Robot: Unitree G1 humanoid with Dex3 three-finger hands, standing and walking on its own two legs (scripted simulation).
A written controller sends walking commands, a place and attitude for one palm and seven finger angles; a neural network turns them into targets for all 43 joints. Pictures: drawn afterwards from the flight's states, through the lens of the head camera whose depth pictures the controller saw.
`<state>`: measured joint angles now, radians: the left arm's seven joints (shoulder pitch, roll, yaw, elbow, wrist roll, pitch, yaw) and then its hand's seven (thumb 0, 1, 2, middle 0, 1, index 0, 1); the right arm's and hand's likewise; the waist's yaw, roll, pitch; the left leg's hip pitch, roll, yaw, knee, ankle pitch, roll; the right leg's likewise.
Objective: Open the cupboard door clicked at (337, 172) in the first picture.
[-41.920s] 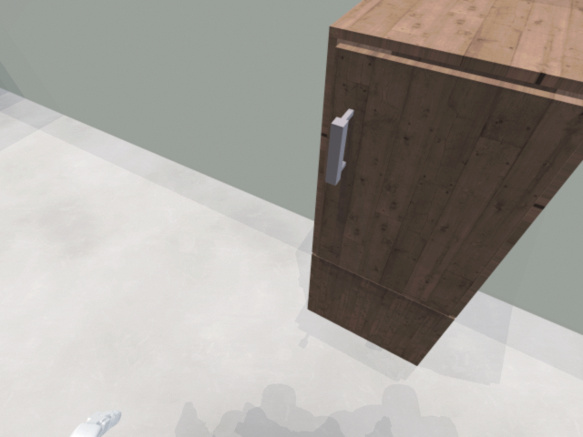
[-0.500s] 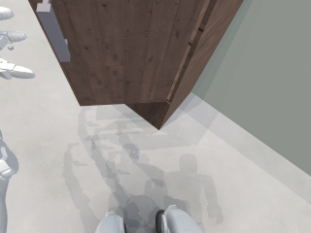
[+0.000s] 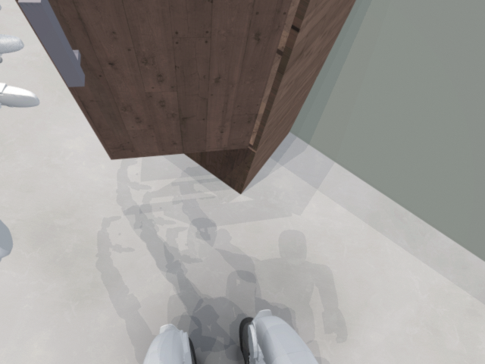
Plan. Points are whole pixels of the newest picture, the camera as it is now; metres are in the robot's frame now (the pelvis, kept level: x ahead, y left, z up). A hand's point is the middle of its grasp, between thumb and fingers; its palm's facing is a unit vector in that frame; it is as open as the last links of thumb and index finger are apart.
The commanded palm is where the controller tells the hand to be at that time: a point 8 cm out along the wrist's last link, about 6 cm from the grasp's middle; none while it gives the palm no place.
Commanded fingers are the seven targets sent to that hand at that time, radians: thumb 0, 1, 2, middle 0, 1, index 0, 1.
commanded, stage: move the hooked fingers beside the handle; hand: left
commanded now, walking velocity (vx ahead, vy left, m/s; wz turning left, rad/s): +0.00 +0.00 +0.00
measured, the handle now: (58, 33) +0.59 +0.20 +0.11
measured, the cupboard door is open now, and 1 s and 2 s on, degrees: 45 45 45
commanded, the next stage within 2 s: slide the fingers in behind the handle in 0.16 s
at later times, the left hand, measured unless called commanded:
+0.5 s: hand (9, 67) +0.53 +0.25 +0.11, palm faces +0.02 -1.00 -0.01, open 14.0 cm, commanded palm +0.51 +0.28 +0.10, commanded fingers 0.00 -0.50 0.30 -0.30 -1.20 -0.30 -1.20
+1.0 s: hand (43, 65) +0.53 +0.21 +0.11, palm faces +0.03 -1.00 -0.01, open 14.0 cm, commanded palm +0.51 +0.25 +0.10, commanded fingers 0.00 -0.50 0.30 -0.30 -1.20 -0.30 -1.20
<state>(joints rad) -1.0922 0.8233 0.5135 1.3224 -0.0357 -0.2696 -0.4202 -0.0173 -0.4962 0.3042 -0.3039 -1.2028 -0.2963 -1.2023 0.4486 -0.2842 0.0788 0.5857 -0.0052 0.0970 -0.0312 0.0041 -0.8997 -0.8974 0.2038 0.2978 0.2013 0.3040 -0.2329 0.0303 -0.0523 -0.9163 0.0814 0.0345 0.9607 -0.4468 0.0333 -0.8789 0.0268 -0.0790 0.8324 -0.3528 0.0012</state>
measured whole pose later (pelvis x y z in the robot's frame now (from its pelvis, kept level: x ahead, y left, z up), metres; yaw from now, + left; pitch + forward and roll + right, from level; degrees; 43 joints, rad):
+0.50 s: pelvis +0.00 +0.00 +0.00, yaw +1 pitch +22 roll -5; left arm -1.06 0.72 0.46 1.27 -0.06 -0.30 -0.38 -0.02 -0.50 0.30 -0.30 -1.20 -0.30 -1.20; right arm 0.43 -0.28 0.06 0.59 -0.01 0.08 -0.02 0.00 -0.90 -0.90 0.20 0.30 0.20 0.30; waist -0.22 0.02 -0.06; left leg -0.90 0.07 0.03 0.96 -0.44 0.04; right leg -0.86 0.02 -0.08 0.83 -0.35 0.00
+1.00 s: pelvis +0.00 +0.00 +0.00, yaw +1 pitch +21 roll -4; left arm -1.02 0.61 0.44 1.24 -0.06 -0.33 -0.29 -0.02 -0.50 0.30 -0.30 -1.20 -0.30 -1.20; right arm 0.45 -0.27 0.05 0.61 -0.02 0.07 0.00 0.01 -0.90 -0.90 0.20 0.30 0.20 0.30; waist -0.20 0.04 -0.08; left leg -0.86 0.07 0.04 0.94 -0.44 0.03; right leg -0.84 0.02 -0.07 0.84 -0.36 0.00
